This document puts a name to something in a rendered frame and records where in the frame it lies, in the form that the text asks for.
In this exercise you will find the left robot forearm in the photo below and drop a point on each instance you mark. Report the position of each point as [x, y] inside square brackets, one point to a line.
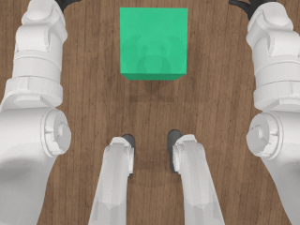
[37, 62]

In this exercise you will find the robot left thigh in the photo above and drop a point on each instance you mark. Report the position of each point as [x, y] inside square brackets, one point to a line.
[110, 202]

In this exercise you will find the robot right shin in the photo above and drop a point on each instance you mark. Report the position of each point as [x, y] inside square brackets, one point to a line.
[190, 137]

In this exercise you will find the robot left hand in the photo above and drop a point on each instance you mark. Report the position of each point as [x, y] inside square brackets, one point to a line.
[64, 3]

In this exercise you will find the right robot upper arm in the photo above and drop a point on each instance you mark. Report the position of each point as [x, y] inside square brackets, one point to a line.
[274, 136]

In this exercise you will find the carton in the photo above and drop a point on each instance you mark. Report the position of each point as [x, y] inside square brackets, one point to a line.
[153, 43]

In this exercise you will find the left robot upper arm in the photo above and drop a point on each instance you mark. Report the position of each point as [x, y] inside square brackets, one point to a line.
[30, 141]

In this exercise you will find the right robot forearm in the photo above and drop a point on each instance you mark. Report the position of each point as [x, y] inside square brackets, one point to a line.
[276, 59]

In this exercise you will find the robot right hand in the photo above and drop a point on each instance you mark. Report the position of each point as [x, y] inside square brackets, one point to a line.
[249, 8]

